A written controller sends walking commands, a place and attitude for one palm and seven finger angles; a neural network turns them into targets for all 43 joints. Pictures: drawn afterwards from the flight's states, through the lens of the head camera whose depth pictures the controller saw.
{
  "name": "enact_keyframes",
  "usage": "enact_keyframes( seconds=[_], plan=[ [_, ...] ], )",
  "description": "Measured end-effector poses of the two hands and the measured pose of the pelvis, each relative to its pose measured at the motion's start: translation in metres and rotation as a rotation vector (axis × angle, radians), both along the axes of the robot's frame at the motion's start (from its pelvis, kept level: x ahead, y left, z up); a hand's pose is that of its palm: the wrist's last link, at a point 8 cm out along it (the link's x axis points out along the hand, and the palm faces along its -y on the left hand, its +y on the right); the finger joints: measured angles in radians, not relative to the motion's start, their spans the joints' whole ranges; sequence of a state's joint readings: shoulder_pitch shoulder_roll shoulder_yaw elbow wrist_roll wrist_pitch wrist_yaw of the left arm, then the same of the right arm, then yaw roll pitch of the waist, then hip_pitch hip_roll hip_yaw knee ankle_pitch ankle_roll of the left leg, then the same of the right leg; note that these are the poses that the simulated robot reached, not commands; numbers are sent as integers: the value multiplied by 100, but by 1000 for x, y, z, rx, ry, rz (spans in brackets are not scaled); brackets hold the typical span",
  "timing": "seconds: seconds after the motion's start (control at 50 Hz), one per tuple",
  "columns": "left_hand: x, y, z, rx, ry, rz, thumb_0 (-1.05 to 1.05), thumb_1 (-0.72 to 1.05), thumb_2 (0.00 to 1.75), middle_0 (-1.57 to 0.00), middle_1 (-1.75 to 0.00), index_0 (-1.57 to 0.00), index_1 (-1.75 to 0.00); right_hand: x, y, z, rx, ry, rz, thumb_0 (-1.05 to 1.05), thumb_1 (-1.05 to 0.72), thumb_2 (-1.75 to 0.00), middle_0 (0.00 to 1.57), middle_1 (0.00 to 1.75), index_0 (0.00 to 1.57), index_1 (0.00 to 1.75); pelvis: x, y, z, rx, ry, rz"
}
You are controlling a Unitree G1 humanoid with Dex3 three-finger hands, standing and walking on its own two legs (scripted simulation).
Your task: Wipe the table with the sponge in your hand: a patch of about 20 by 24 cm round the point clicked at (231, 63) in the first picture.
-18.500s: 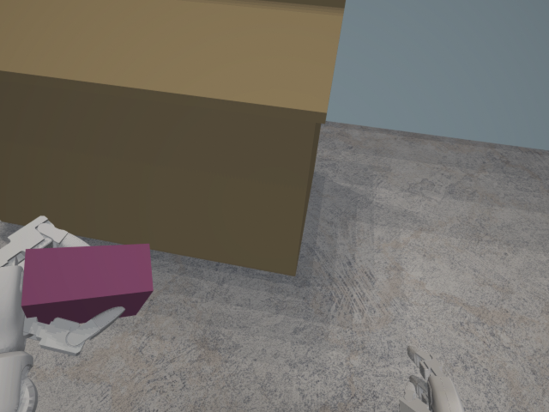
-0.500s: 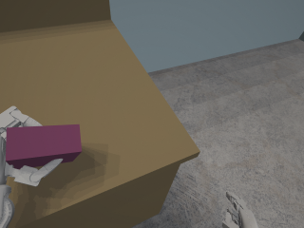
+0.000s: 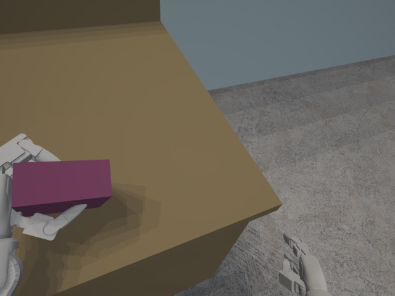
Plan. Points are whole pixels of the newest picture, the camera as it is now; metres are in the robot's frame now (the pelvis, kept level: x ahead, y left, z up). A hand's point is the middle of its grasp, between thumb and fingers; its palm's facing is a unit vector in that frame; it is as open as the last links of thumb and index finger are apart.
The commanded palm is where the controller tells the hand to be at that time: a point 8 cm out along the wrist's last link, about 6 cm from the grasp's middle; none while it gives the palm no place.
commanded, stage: look again from close up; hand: left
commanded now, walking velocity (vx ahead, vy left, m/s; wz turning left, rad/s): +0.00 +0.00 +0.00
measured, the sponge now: (77, 188) +0.23 +0.22 +0.14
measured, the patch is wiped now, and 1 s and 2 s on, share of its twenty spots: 0.00 0.00 0.00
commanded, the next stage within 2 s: shuffle to correct the standing spot in 0.40 s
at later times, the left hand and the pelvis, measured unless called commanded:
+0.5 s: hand (45, 195) +0.21 +0.25 +0.16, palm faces +0.40 -0.85 -0.34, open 9.4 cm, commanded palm +0.15 +0.28 +0.17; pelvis -0.01 +0.00 +0.00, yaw +1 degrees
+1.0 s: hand (85, 202) +0.21 +0.19 +0.16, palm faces +0.37 -0.85 -0.36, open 9.4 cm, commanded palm +0.15 +0.22 +0.17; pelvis -0.01 -0.06 +0.00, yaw +0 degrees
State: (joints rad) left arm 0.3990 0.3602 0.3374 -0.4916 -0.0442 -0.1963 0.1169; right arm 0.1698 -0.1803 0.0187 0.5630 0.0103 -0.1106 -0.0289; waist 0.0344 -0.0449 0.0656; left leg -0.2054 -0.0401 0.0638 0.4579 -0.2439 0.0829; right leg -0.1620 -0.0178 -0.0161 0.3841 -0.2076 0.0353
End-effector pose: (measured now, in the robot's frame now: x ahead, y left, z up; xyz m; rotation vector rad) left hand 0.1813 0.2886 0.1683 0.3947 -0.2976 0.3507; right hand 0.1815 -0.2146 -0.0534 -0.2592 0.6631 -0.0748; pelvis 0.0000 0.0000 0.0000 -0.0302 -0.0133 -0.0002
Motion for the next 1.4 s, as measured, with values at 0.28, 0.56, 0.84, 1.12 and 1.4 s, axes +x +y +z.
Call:
enact_keyframes(
  seconds=[0.28,0.56,0.84,1.12,1.4],
  plan=[
    [-8,1,2,20,9,10,-1,-44,105,-80,-139,-80,-140,-24,-5,-10,4,47,-38,1,-90,-90,20,30,20,30,-6,1,0,0,-7,6],
    [-14,-5,3,19,17,30,-1,-44,105,-80,-139,-79,-140,-26,-15,-10,2,44,-46,1,-91,-90,20,30,20,30,-8,-5,1,3,-11,12],
    [-12,-34,4,14,36,13,-1,-44,106,-80,-138,-80,-139,-17,-29,-9,42,36,-26,1,-91,-90,20,30,20,30,-12,-32,0,9,-7,7],
    [-14,-75,4,13,57,8,-1,-44,106,-80,-138,-80,-139,-24,-86,-17,14,61,-66,1,-91,-90,20,30,20,30,-13,-72,-4,4,10,0],
    [-6,-92,7,41,61,-39,-1,-44,106,-80,-138,-80,-139,-36,-112,-22,-14,96,-124,1,-91,-90,20,30,20,30,-7,-84,-7,10,15,4]
  ],
)
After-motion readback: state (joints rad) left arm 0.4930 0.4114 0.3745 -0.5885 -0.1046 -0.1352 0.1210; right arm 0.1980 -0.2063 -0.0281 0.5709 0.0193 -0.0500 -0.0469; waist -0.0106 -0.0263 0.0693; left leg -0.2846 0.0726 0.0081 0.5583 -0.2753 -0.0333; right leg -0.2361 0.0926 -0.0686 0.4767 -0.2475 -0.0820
